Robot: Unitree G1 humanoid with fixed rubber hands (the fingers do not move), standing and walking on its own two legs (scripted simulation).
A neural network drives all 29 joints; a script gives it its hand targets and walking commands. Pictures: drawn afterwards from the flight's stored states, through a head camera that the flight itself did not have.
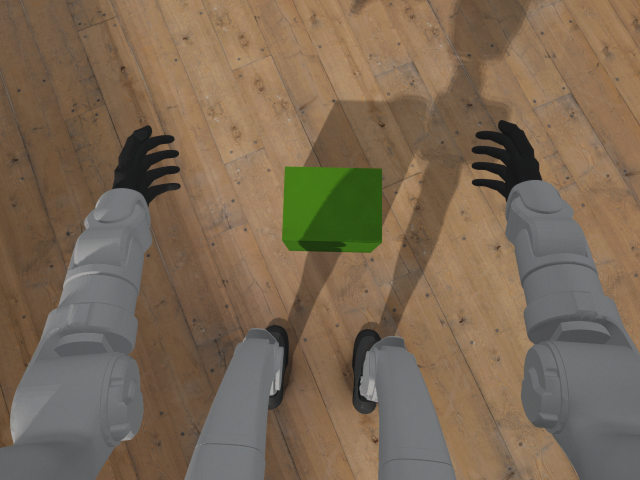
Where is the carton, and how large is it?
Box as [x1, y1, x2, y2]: [282, 166, 381, 252]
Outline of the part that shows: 285,166 282,240 289,250 370,252 381,242 381,169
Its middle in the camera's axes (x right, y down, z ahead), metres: +0.03 -0.06 +0.97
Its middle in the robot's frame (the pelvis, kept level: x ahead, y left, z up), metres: +0.50 +0.01 -0.58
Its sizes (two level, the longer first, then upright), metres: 0.221 0.170 0.199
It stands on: the floor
